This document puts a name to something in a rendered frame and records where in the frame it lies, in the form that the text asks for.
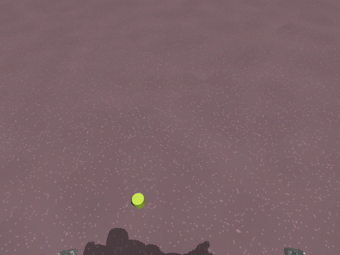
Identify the tin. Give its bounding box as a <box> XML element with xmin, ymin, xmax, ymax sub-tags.
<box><xmin>132</xmin><ymin>193</ymin><xmax>145</xmax><ymax>209</ymax></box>

